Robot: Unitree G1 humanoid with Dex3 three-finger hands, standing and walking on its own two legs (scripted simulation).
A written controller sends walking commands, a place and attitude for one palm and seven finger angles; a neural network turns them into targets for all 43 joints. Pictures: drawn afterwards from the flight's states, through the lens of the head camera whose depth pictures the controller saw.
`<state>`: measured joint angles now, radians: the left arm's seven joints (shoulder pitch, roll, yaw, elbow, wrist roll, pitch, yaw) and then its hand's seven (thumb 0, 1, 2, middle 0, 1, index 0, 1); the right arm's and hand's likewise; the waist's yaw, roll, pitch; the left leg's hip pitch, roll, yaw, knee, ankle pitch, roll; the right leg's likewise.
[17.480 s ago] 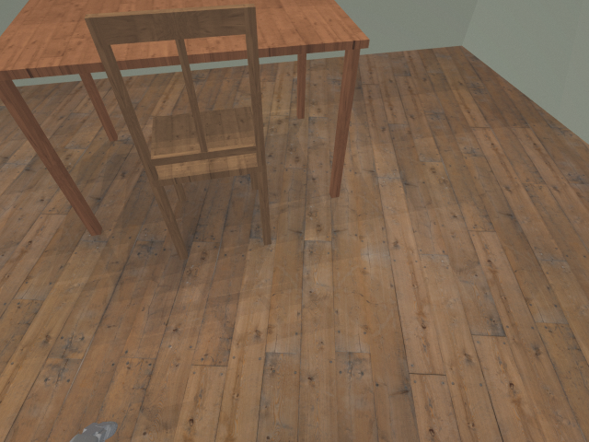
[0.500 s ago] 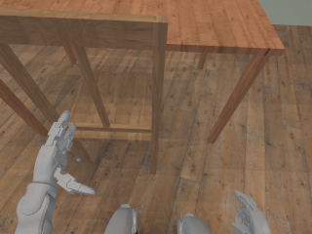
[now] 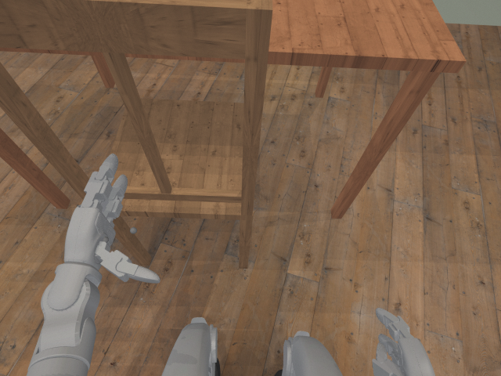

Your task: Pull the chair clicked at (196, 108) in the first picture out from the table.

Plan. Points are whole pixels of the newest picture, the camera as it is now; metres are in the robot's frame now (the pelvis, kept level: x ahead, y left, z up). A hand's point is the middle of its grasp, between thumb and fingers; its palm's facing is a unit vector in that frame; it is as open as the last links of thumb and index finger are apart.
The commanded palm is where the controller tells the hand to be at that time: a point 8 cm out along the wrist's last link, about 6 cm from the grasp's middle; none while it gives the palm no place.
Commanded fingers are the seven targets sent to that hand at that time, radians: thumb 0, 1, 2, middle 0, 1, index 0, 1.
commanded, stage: aim the fingers beside a spindle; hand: left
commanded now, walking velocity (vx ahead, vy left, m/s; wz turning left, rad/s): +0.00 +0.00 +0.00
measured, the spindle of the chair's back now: (146, 139) +0.49 +0.20 +0.05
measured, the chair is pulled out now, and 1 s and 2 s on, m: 0.00 0.00 0.00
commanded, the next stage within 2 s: push the fingers through the gap in 0.80 s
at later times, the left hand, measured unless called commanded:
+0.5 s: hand (140, 228) +0.33 +0.19 +0.02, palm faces -0.01 -1.00 -0.04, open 16.9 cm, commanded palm +0.31 +0.24 +0.02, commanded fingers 0.00 -0.50 0.30 -0.06 -0.08 -0.06 -0.08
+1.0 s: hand (139, 230) +0.33 +0.19 +0.02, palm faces -0.01 -1.00 -0.04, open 16.9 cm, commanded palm +0.32 +0.24 +0.02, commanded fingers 0.00 -0.50 0.30 -0.06 -0.08 -0.06 -0.08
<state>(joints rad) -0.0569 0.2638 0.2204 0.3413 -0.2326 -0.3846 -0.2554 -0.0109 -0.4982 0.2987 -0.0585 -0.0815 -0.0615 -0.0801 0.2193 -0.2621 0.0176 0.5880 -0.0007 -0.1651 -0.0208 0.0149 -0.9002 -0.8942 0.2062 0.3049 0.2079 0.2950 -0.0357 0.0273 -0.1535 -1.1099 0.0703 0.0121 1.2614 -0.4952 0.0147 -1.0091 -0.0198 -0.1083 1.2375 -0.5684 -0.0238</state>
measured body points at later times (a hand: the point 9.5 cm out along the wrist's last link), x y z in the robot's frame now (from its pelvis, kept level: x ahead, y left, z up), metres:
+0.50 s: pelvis +0.00 +0.00 -0.01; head +0.10 +0.01 +0.43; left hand +0.32 +0.24 +0.03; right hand +0.15 -0.25 -0.11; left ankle +0.06 +0.11 -0.63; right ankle +0.02 -0.11 -0.63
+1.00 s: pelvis +0.00 +0.00 -0.01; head +0.10 +0.01 +0.43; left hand +0.32 +0.24 +0.03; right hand +0.16 -0.25 -0.11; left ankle +0.06 +0.11 -0.63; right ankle +0.02 -0.11 -0.63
